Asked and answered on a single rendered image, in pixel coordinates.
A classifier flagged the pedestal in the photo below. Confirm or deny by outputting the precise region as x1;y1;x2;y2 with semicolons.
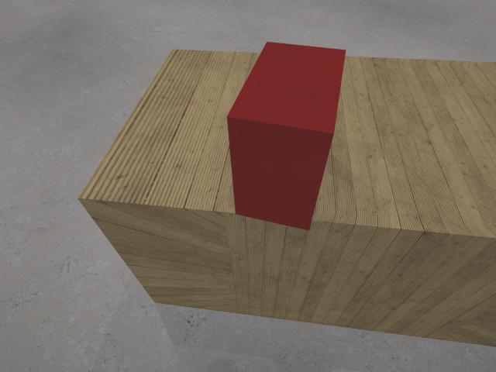
77;50;496;347

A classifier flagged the carton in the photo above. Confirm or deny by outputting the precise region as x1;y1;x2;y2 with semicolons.
227;42;346;231

